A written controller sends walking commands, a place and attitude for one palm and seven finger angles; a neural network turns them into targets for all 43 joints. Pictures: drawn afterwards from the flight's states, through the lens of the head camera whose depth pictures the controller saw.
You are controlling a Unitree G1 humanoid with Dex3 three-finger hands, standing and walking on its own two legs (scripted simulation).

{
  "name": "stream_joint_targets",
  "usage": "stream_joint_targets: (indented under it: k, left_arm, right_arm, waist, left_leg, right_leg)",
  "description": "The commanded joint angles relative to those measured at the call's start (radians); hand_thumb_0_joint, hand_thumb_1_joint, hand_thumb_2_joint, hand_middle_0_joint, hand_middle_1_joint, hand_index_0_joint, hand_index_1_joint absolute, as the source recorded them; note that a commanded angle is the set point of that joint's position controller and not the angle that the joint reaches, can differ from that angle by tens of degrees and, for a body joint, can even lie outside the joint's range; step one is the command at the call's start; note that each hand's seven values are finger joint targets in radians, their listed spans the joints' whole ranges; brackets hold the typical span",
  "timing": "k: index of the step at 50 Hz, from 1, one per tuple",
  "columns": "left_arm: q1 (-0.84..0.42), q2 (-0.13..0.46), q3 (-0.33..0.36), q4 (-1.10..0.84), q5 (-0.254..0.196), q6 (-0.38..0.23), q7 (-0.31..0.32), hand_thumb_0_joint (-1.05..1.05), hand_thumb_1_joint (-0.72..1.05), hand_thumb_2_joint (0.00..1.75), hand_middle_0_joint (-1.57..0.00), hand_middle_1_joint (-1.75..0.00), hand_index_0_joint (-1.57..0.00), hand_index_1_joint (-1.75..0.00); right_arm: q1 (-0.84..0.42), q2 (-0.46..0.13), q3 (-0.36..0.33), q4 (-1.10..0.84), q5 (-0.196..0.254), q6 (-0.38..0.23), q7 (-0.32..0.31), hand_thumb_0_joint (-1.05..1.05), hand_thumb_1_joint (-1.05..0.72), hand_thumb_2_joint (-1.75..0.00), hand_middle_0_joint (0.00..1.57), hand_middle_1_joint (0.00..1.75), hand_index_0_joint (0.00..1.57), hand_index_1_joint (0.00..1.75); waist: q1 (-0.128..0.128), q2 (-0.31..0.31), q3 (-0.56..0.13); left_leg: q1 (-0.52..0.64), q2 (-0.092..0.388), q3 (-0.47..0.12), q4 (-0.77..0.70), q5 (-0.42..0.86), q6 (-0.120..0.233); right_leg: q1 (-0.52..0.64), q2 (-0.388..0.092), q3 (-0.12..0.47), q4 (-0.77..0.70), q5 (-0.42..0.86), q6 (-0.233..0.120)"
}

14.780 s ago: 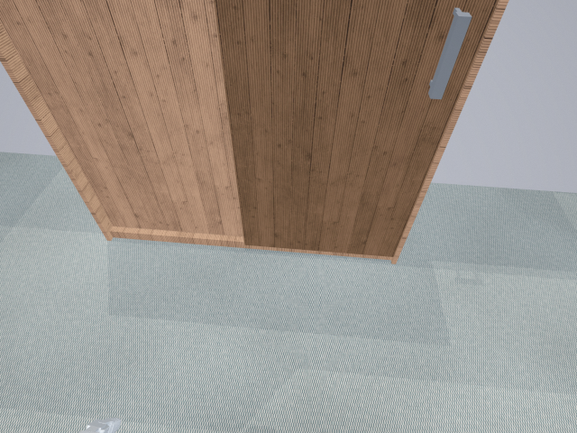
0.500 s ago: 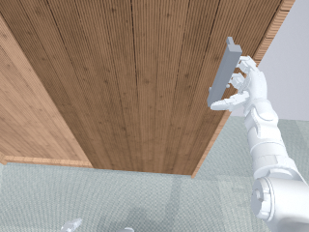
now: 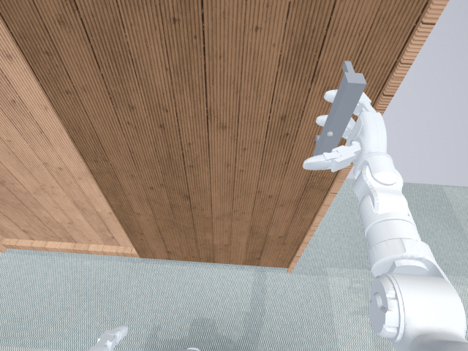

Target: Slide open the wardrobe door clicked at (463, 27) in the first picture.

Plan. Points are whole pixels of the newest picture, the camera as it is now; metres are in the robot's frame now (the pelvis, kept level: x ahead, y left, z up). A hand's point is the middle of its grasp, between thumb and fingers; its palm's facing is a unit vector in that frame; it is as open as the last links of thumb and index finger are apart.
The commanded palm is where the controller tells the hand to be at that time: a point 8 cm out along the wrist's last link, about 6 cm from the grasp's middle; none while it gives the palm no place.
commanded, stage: slide the fingers in behind the handle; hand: right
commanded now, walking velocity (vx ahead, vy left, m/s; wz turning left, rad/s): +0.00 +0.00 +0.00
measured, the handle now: (333, 116) +0.51 -0.11 +0.14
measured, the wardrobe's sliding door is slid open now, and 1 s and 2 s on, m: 0.00 0.00 0.00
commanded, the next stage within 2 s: grip the handle and tug to test in 0.66 s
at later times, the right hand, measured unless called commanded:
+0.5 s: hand (329, 135) +0.45 -0.10 +0.14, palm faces -0.07 +1.00 -0.01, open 14.0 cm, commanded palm +0.42 -0.15 +0.14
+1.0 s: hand (325, 132) +0.46 -0.09 +0.14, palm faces -0.08 +1.00 -0.02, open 12.6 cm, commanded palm +0.43 -0.15 +0.14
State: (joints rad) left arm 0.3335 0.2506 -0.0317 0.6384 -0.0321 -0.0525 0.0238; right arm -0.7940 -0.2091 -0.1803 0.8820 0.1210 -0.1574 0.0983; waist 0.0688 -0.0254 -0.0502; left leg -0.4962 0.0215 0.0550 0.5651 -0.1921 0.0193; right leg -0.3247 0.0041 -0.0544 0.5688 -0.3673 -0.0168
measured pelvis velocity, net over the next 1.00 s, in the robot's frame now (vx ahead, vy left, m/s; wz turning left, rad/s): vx -0.01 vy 0.00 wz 0.00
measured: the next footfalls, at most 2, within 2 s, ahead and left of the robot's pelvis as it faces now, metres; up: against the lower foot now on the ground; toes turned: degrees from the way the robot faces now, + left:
none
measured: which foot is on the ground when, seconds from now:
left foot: down 0.00-1.00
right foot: down 0.00-1.00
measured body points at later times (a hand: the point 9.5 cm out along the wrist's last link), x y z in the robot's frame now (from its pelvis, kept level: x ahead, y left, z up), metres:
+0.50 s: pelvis -0.01 +0.00 +0.00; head +0.03 +0.02 +0.45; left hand +0.07 +0.26 -0.12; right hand +0.45 -0.15 +0.15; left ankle +0.05 +0.11 -0.73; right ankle -0.05 -0.11 -0.73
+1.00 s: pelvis -0.01 +0.00 +0.00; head +0.03 +0.02 +0.45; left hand +0.06 +0.25 -0.12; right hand +0.46 -0.14 +0.15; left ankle +0.05 +0.11 -0.73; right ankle -0.05 -0.11 -0.73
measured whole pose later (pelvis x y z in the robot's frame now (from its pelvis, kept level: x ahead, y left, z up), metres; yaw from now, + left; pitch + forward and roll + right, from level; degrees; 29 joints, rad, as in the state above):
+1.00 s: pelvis -0.01 +0.00 +0.00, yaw +0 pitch +7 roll -1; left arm 0.35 0.26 -0.03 0.67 -0.03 -0.08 0.02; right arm -0.87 -0.22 -0.17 0.99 0.12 -0.21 0.09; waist 0.08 -0.02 -0.05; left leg -0.52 0.03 0.06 0.57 -0.18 0.02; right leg -0.35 0.01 -0.05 0.58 -0.36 -0.02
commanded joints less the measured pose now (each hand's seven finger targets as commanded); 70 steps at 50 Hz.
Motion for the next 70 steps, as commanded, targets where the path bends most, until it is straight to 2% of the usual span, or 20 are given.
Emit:
stream_joint_targets:
  k: [1, 4, 6, 9, 12, 13, 16, 19, 21, 29, 32, 34, 38, 42, 48, 52, 58, 62, 68, 70]
  left_arm:
    - [0.031, 0.131, 0.046, -0.107, 0.005, -0.046, 0.012, 0.0, 0.9, 0.9, -0.2, -0.3, -0.2, -0.3]
    - [0.03, 0.126, 0.044, -0.096, 0.002, -0.054, 0.011, 0.0, 0.9, 0.9, -0.2, -0.3, -0.2, -0.3]
    - [0.04, 0.136, 0.046, -0.087, 0.002, -0.052, 0.014, 0.0, 0.9, 0.9, -0.2, -0.3, -0.2, -0.3]
    - [0.03, 0.131, 0.041, -0.087, -0.001, -0.054, 0.014, 0.0, 0.9, 0.9, -0.2, -0.3, -0.2, -0.3]
    - [0.035, 0.127, 0.045, -0.089, 0.004, -0.061, 0.009, 0.0, 0.9, 0.9, -0.2, -0.3, -0.2, -0.3]
    - [0.04, 0.131, 0.045, -0.087, 0.006, -0.061, 0.009, 0.0, 0.9, 0.9, -0.2, -0.3, -0.2, -0.3]
    - [0.034, 0.139, 0.045, -0.09, 0.003, -0.057, 0.011, 0.0, 0.9, 0.9, -0.2, -0.3, -0.2, -0.3]
    - [0.026, 0.133, 0.043, -0.091, -0.001, -0.058, 0.013, 0.0, 0.9, 0.9, -0.2, -0.3, -0.2, -0.3]
    - [0.031, 0.141, 0.042, -0.087, 0.001, -0.055, 0.017, 0.0, 0.9, 0.9, -0.2, -0.3, -0.2, -0.3]
    - [0.04, 0.135, 0.044, -0.081, -0.002, -0.07, 0.011, 0.0, 0.9, 0.9, -0.2, -0.3, -0.2, -0.3]
    - [0.049, 0.145, 0.043, -0.072, 0.0, -0.065, 0.015, 0.0, 0.9, 0.9, -0.2, -0.3, -0.2, -0.3]
    - [0.044, 0.135, 0.043, -0.079, 0.002, -0.068, 0.012, 0.0, 0.9, 0.9, -0.2, -0.3, -0.2, -0.3]
    - [0.053, 0.138, 0.045, -0.078, 0.004, -0.071, 0.009, 0.0, 0.9, 0.9, -0.2, -0.3, -0.2, -0.3]
    - [0.062, 0.139, 0.048, -0.074, 0.007, -0.073, 0.008, 0.0, 0.9, 0.9, -0.2, -0.3, -0.2, -0.3]
    - [0.06, 0.141, 0.043, -0.072, 0.005, -0.066, 0.009, 0.0, 0.9, 0.9, -0.2, -0.3, -0.2, -0.3]
    - [0.066, 0.137, 0.046, -0.077, 0.009, -0.066, 0.007, 0.0, 0.9, 0.9, -0.2, -0.3, -0.2, -0.3]
    - [0.065, 0.144, 0.047, -0.084, 0.008, -0.059, 0.007, 0.0, 0.9, 0.9, -0.2, -0.3, -0.2, -0.3]
    - [0.059, 0.138, 0.048, -0.092, 0.007, -0.054, 0.006, 0.0, 0.9, 0.9, -0.2, -0.3, -0.2, -0.3]
    - [0.051, 0.139, 0.051, -0.092, 0.001, -0.053, 0.006, 0.0, 0.9, 0.9, -0.2, -0.3, -0.2, -0.3]
    - [0.052, 0.144, 0.047, -0.09, 0.002, -0.049, 0.01, 0.0, 0.9, 0.9, -0.2, -0.3, -0.2, -0.3]
  right_arm:
    - [-0.517, -0.175, -0.029, -0.257, 0.019, -0.085, -0.008, 0.0, 0.5, -0.3, 0.3, 1.2, 0.3, 1.2]
    - [-0.52, -0.137, 0.002, -0.238, 0.022, -0.087, -0.002, 0.0, 0.5, -0.3, 0.3, 1.2, 0.3, 1.2]
    - [-0.502, -0.168, -0.028, -0.185, 0.023, -0.081, -0.007, 0.0, 0.5, -0.3, 0.3, 1.2, 0.3, 1.2]
    - [-0.527, -0.141, 0.003, -0.172, 0.018, -0.077, -0.006, 0.0, 0.5, -0.3, 0.3, 1.2, 0.3, 1.2]
    - [-0.539, -0.149, -0.01, -0.22, 0.018, -0.098, -0.018, 0.0, 0.5, -0.3, 0.3, 1.2, 0.3, 1.2]
    - [-0.504, -0.176, -0.039, -0.197, 0.018, -0.099, -0.02, 0.0, 0.5, -0.3, 0.3, 1.2, 0.3, 1.2]
    - [-0.498, -0.193, -0.042, -0.184, 0.013, -0.105, -0.013, 0.0, 0.5, -0.3, 0.3, 1.2, 0.3, 1.2]
    - [-0.527, -0.172, -0.019, -0.185, 0.014, -0.103, -0.005, 0.0, 0.5, -0.3, 0.3, 1.2, 0.3, 1.2]
    - [-0.532, -0.219, -0.058, -0.164, 0.018, -0.104, -0.006, 0.0, 0.5, -0.3, 0.3, 1.2, 0.3, 1.2]
    - [-0.543, -0.132, 0.013, -0.166, 0.028, -0.112, 0.009, 0.0, 0.5, -0.3, 0.3, 1.2, 0.3, 1.2]
    - [-0.555, -0.195, -0.036, -0.112, 0.021, -0.098, -0.001, 0.0, 0.5, -0.3, 0.3, 1.2, 0.3, 1.2]
    - [-0.591, -0.146, 0.013, -0.146, 0.009, -0.106, -0.004, 0.0, 0.5, -0.3, 0.3, 1.2, 0.3, 1.2]
    - [-0.576, -0.153, -0.006, -0.137, 0.019, -0.12, -0.01, 0.0, 0.5, -0.3, 0.3, 1.2, 0.3, 1.2]
    - [-0.587, -0.163, -0.012, -0.136, 0.008, -0.126, -0.014, 0.0, 0.31, -0.38, 0.32, 1.23, 0.32, 1.23]
    - [-0.587, -0.17, -0.015, -0.101, 0.012, -0.115, -0.008, 0.0, 0.03, -0.5, 0.35, 1.27, 0.35, 1.27]
    - [-0.596, -0.178, -0.023, -0.142, 0.009, -0.128, -0.012, 0.0, -0.15, -0.58, 0.37, 1.29, 0.37, 1.29]
    - [-0.54, -0.214, -0.061, -0.127, 0.018, -0.119, -0.001, 0.0, -0.43, -0.7, 0.4, 1.33, 0.4, 1.33]
    - [-0.54, -0.205, -0.042, -0.175, 0.013, -0.125, 0.009, 0.0, -0.62, -0.78, 0.42, 1.36, 0.42, 1.36]
    - [-0.515, -0.169, -0.017, -0.199, 0.03, -0.102, 0.021, 0.0, -0.9, -0.9, 0.45, 1.4, 0.45, 1.4]
    - [-0.507, -0.208, -0.062, -0.164, 0.036, -0.086, 0.01, 0.0, -0.9, -0.9, 0.45, 1.4, 0.45, 1.4]
  waist:
    - [-0.003, 0.056, -0.382]
    - [0.004, 0.034, -0.365]
    - [0.004, 0.1, -0.337]
    - [0.011, 0.068, -0.317]
    - [0.0, 0.027, -0.375]
    - [-0.011, 0.079, -0.381]
    - [-0.006, 0.104, -0.346]
    - [0.004, 0.045, -0.329]
    - [-0.001, 0.075, -0.33]
    - [0.014, 0.049, -0.34]
    - [0.014, 0.084, -0.315]
    - [0.021, 0.033, -0.334]
    - [0.016, 0.083, -0.353]
    - [0.011, 0.044, -0.375]
    - [0.022, 0.077, -0.328]
    - [0.015, 0.031, -0.385]
    - [0.003, 0.084, -0.376]
    - [0.005, 0.035, -0.394]
    - [0.012, 0.039, -0.362]
    - [0.005, 0.095, -0.336]
  left_leg:
    - [0.386, -0.016, -0.041, -0.016, 0.302, 0.011]
    - [0.365, -0.016, -0.04, -0.021, 0.286, 0.011]
    - [0.368, -0.016, -0.037, -0.029, 0.258, 0.009]
    - [0.348, -0.013, -0.041, -0.034, 0.228, 0.009]
    - [0.361, -0.014, -0.043, -0.022, 0.263, 0.012]
    - [0.386, -0.015, -0.041, -0.019, 0.273, 0.012]
    - [0.392, -0.013, -0.047, -0.028, 0.258, 0.009]
    - [0.361, -0.012, -0.05, -0.036, 0.23, 0.009]
    - [0.375, -0.011, -0.053, -0.041, 0.206, 0.009]
    - [0.336, -0.017, -0.039, -0.028, 0.238, 0.011]
    - [0.333, -0.014, -0.041, -0.035, 0.19, 0.008]
    - [0.322, -0.013, -0.046, -0.032, 0.198, 0.008]
    - [0.332, -0.018, -0.04, -0.024, 0.22, 0.009]
    - [0.329, -0.017, -0.042, -0.014, 0.236, 0.012]
    - [0.329, -0.016, -0.045, -0.026, 0.213, 0.007]
    - [0.344, -0.017, -0.043, -0.012, 0.255, 0.012]
    - [0.38, -0.017, -0.048, -0.015, 0.276, 0.008]
    - [0.386, -0.016, -0.05, -0.011, 0.306, 0.01]
    - [0.358, -0.02, -0.041, -0.021, 0.294, 0.011]
    - [0.364, -0.019, -0.04, -0.029, 0.259, 0.008]
  right_leg:
    - [-0.043, 0.005, 0.032, -0.082, 0.289, -0.006]
    - [-0.042, 0.006, 0.031, -0.083, 0.27, -0.003]
    - [-0.071, 0.005, 0.035, -0.09, 0.239, -0.006]
    - [-0.08, 0.009, 0.032, -0.095, 0.206, -0.007]
    - [-0.048, 0.011, 0.033, -0.084, 0.252, -0.004]
    - [-0.065, 0.009, 0.035, -0.086, 0.255, -0.005]
    - [-0.092, 0.007, 0.031, -0.095, 0.228, -0.01]
    - [-0.082, 0.01, 0.026, -0.094, 0.201, -0.008]
    - [-0.097, 0.011, 0.03, -0.098, 0.18, -0.01]
    - [-0.06, 0.007, 0.037, -0.091, 0.223, -0.002]
    - [-0.098, 0.008, 0.039, -0.097, 0.176, -0.006]
    - [-0.08, 0.012, 0.036, -0.091, 0.184, -0.006]
    - [-0.074, 0.007, 0.041, -0.085, 0.208, -0.005]
    - [-0.061, 0.008, 0.042, -0.08, 0.23, -0.003]
    - [-0.102, 0.009, 0.038, -0.087, 0.188, -0.006]
    - [-0.069, 0.01, 0.039, -0.078, 0.242, -0.004]
    - [-0.104, 0.009, 0.029, -0.08, 0.238, -0.008]
    - [-0.085, 0.01, 0.026, -0.076, 0.268, -0.007]
    - [-0.064, 0.006, 0.029, -0.077, 0.268, -0.006]
    - [-0.096, 0.006, 0.034, -0.088, 0.23, -0.006]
